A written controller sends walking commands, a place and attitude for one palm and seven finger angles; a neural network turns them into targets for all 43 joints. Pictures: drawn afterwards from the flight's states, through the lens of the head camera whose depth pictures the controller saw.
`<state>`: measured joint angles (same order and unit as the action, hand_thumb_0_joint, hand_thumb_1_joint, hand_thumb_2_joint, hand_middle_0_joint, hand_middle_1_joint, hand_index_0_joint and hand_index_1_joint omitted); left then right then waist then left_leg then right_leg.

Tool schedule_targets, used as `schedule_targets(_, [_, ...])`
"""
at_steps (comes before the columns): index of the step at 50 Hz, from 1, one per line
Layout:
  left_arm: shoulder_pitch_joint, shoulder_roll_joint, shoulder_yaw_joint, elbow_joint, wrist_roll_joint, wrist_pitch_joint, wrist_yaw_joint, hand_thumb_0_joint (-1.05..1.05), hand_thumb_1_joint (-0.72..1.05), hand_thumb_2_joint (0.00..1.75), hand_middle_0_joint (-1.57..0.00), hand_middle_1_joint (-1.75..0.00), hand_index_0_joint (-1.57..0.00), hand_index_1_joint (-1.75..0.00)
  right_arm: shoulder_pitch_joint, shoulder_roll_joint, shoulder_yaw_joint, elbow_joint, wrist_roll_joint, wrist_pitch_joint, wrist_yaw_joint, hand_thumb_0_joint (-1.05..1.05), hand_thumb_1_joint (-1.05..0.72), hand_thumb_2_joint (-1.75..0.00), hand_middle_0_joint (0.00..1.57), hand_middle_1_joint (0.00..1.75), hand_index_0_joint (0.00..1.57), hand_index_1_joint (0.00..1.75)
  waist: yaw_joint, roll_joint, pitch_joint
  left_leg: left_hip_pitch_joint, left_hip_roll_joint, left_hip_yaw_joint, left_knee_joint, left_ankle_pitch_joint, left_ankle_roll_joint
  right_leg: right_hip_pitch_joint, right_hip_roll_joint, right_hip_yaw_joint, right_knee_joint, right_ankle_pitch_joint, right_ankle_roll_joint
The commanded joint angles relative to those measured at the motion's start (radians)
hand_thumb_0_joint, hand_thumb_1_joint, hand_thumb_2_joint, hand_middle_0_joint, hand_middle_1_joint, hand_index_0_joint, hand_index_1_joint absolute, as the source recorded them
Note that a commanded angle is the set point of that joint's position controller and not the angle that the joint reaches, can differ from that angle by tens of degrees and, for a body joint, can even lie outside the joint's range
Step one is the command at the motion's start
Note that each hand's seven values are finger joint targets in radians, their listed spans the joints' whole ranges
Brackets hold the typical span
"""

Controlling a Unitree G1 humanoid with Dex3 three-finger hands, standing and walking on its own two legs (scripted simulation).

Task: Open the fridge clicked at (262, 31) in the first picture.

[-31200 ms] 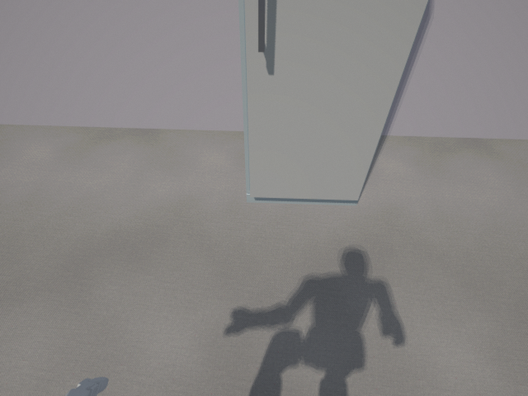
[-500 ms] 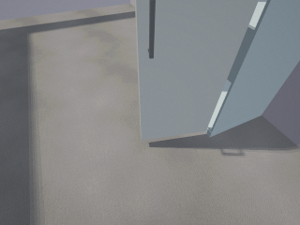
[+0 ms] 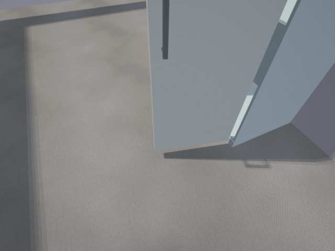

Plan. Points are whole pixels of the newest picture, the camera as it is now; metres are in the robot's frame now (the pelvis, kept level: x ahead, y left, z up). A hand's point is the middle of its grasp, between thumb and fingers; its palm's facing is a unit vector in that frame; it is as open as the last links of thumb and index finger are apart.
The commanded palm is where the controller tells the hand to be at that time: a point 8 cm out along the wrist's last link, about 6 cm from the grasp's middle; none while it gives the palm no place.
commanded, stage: look to check the result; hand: left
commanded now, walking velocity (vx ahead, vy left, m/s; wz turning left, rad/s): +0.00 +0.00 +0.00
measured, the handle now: (164, 25) +0.78 +0.05 +0.16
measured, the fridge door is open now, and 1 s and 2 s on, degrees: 75 75 75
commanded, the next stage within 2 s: stand and wait in 0.22 s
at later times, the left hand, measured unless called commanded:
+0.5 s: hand out of the picture +0.02 +0.18 -0.18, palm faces +0.00 -0.98 -0.21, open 7.4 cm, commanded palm none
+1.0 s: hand out of the picture +0.04 +0.20 -0.17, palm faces -0.02 -0.97 -0.25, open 7.4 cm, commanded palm none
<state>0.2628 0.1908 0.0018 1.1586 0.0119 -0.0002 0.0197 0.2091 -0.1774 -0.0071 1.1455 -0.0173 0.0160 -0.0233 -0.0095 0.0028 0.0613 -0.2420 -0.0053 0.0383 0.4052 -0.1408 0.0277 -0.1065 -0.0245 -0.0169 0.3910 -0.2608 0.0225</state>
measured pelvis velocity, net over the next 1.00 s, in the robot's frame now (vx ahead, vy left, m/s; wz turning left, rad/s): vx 0.02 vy -0.01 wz -0.01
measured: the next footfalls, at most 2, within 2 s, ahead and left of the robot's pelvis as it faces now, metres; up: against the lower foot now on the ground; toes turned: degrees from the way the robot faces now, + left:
none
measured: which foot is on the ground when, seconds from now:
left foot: down 0.00-1.00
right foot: down 0.00-1.00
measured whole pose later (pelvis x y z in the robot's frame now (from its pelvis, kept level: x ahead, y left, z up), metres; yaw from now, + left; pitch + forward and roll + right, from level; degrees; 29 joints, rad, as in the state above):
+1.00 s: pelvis +0.02 -0.01 +0.00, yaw +0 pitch -1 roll +0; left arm 0.20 0.24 0.01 1.15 0.01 -0.01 0.01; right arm 0.14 -0.24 0.00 1.15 -0.02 0.00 -0.02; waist -0.01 -0.01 0.06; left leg -0.20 0.00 0.04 0.37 -0.15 0.02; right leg -0.05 -0.02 -0.01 0.32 -0.25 0.01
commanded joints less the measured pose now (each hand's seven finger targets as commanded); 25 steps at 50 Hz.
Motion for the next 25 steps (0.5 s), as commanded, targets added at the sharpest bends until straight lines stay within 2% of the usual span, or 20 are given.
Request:
schedule_targets(1, [0.057, 0.122, 0.016, -0.027, 0.003, -0.011, 0.011, 0.00, 0.90, 0.90, -0.20, -0.30, -0.20, -0.30, 0.022, -0.122, -0.025, -0.032, 0.003, -0.017, -0.009, 0.00, -0.90, -0.90, 0.20, 0.30, 0.20, 0.30, 0.002, 0.003, -0.006, 0.095, 0.103, -0.101, -0.071, 0.045, 0.000, -0.112, -0.079, 0.049, -0.096, 0.032, -0.047])
schedule_targets(6, [0.053, 0.123, 0.016, -0.029, 0.003, -0.012, 0.012, 0.00, 0.90, 0.90, -0.20, -0.30, -0.20, -0.30, 0.020, -0.124, -0.024, -0.029, 0.004, -0.019, -0.009, 0.00, -0.90, -0.90, 0.20, 0.30, 0.20, 0.30, 0.001, -0.012, -0.016, 0.103, 0.107, -0.102, -0.071, 0.065, 0.001, -0.099, -0.080, 0.050, -0.097, 0.050, -0.045])
schedule_targets(14, [0.042, 0.121, 0.017, -0.030, 0.003, -0.013, 0.012, 0.00, 0.90, 0.90, -0.20, -0.30, -0.20, -0.30, 0.005, -0.129, -0.021, -0.027, 0.003, -0.022, -0.010, 0.00, -0.90, -0.90, 0.20, 0.30, 0.20, 0.30, 0.003, 0.002, -0.016, 0.104, 0.108, -0.102, -0.074, 0.082, 0.000, -0.085, -0.080, 0.052, -0.100, 0.068, -0.043])
schedule_targets(25, [0.032, 0.149, 0.022, -0.040, 0.002, -0.020, 0.011, 0.00, 0.90, 0.90, -0.20, -0.30, -0.20, -0.30, -0.013, -0.153, -0.025, -0.034, 0.006, -0.025, -0.010, 0.00, -0.90, -0.90, 0.20, 0.30, 0.20, 0.30, 0.006, -0.010, -0.030, 0.125, 0.111, -0.100, -0.064, 0.130, 0.001, -0.066, -0.086, 0.051, -0.113, 0.114, -0.046])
